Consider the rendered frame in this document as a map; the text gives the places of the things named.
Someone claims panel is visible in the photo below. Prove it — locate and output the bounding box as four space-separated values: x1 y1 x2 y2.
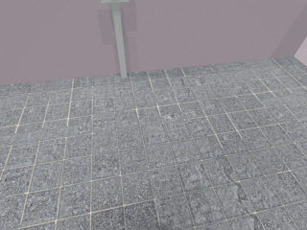
101 0 130 79

